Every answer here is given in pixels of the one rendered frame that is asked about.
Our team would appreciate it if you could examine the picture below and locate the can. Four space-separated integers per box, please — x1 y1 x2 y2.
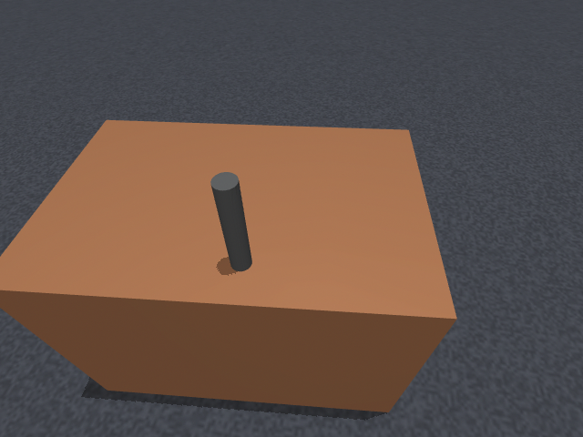
210 172 252 271

